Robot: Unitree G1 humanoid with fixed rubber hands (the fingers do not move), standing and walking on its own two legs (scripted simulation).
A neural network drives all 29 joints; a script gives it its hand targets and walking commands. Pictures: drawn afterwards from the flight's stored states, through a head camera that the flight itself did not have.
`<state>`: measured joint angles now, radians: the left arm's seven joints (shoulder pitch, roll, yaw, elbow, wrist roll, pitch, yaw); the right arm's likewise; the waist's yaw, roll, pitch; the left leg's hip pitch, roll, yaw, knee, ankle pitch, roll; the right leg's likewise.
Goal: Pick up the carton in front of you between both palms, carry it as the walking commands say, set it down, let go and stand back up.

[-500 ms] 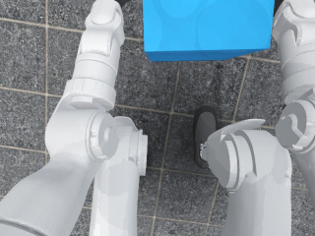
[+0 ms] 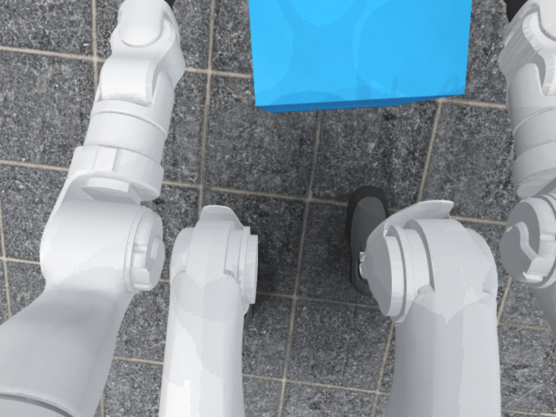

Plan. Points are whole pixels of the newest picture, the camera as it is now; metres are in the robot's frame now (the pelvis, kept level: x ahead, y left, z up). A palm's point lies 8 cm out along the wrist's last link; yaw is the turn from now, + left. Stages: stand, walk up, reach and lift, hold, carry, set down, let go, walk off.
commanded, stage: set down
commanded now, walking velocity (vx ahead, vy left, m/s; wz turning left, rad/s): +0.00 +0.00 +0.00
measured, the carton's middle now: (340, 26) +0.53 -0.09 -0.26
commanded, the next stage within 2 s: let go in 0.88 s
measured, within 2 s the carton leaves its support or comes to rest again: neither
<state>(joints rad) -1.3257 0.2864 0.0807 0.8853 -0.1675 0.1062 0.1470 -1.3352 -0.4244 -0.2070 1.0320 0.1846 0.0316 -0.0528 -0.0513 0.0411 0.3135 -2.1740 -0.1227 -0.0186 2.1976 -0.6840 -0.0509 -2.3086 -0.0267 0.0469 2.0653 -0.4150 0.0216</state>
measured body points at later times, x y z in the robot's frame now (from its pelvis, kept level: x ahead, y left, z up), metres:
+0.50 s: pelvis +0.02 -0.01 +0.12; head +0.34 -0.04 +0.43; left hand +0.57 +0.12 +0.01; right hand +0.53 -0.27 +0.00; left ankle +0.09 +0.12 -0.35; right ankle +0.15 -0.13 -0.35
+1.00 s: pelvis +0.05 -0.02 +0.25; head +0.33 -0.05 +0.60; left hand +0.55 +0.13 +0.15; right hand +0.52 -0.28 +0.14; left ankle +0.08 +0.12 -0.35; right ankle +0.15 -0.13 -0.35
